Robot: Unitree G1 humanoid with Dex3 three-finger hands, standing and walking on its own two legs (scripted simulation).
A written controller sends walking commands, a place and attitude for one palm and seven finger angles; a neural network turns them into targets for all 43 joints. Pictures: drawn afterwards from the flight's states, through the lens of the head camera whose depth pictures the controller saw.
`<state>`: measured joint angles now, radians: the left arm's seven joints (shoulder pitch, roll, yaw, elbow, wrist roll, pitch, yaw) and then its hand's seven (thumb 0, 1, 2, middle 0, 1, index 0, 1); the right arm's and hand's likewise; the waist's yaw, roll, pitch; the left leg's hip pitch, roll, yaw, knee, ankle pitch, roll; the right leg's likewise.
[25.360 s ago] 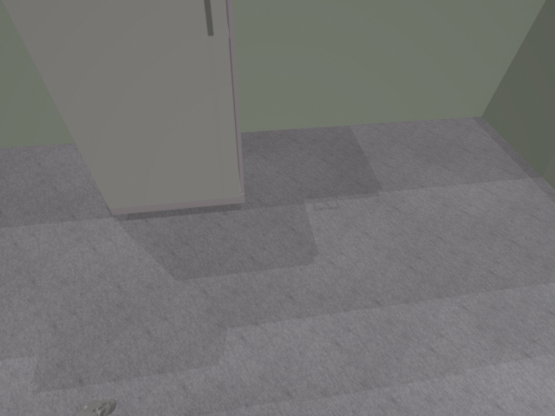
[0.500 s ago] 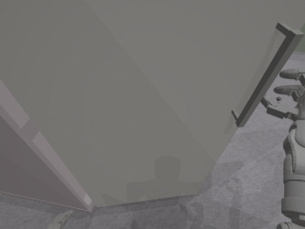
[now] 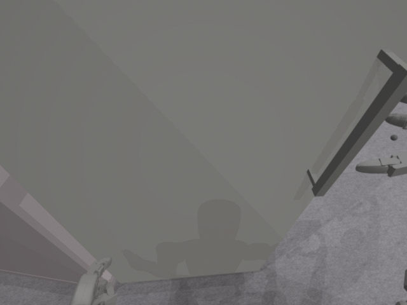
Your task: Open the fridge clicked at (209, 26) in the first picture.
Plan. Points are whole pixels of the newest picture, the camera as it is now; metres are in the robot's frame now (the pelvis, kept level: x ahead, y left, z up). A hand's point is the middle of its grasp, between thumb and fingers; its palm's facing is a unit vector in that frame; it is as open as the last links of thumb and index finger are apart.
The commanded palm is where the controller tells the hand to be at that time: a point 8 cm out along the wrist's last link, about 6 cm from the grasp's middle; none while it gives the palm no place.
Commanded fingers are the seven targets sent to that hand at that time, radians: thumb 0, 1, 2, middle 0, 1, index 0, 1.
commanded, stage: slip the hand off the handle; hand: right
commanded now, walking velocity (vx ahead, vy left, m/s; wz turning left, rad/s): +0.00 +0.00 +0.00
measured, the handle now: (345, 138) +0.33 -0.21 +0.21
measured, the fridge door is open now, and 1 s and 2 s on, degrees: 77 77 77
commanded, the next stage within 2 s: draw the hand back to the body in 1.10 s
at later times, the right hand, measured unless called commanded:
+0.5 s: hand out of the picture +0.35 -0.35 +0.19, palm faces +0.37 +0.89 -0.26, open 14.7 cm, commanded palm +0.30 -0.38 +0.19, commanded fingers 0.00 0.55 -0.20 0.25 1.15 0.25 1.15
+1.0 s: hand out of the picture +0.25 -0.36 +0.18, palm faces +0.42 +0.88 -0.24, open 14.7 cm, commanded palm +0.21 -0.39 +0.19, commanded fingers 0.00 0.55 -0.20 0.25 1.15 0.25 1.15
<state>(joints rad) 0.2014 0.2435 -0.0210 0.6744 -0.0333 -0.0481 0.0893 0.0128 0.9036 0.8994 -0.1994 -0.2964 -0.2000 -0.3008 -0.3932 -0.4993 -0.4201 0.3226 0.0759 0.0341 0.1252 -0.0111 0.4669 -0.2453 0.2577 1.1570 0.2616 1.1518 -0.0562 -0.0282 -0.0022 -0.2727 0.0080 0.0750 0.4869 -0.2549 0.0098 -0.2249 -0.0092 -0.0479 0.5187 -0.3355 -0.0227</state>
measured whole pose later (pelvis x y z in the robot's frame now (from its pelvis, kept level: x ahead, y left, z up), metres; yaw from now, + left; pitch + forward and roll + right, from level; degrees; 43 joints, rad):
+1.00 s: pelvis -0.03 +0.01 +0.00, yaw -2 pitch +0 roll +1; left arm 0.17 0.27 -0.04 0.66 -0.05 -0.07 0.15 0.01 0.90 0.90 -0.20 -0.30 -0.20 -0.30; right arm -0.22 -0.59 -0.56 0.32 0.20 -0.02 0.28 -0.01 0.55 -0.20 0.25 1.15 0.26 1.15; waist -0.08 -0.04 0.01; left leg -0.28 0.01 0.11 0.53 -0.25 0.02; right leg -0.25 -0.01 -0.01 0.59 -0.33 -0.01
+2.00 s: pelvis -0.02 -0.01 +0.01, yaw +0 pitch -5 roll +1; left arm 0.18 0.23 -0.05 0.71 0.00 -0.20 0.09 0.02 0.90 0.90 -0.20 -0.30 -0.20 -0.30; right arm 0.23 -0.35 -0.42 -0.22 0.10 -0.01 -0.14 -0.01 0.16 -0.39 0.24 0.92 0.24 0.92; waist -0.10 -0.04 0.05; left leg -0.11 0.02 0.07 0.38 -0.18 0.00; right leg -0.07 0.01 -0.05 0.43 -0.27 -0.04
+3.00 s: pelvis -0.03 +0.02 +0.01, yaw +0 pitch -6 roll +1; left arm 0.18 0.24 -0.01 0.69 0.01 -0.16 0.09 0.02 0.90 0.90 -0.20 -0.30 -0.20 -0.30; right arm 0.42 -0.33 -0.35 -0.32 0.05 -0.12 -0.14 0.02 -0.89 -0.90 0.21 0.30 0.21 0.30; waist -0.07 -0.08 0.04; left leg -0.10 -0.02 0.08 0.37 -0.17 0.03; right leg -0.07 -0.03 -0.04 0.44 -0.26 0.00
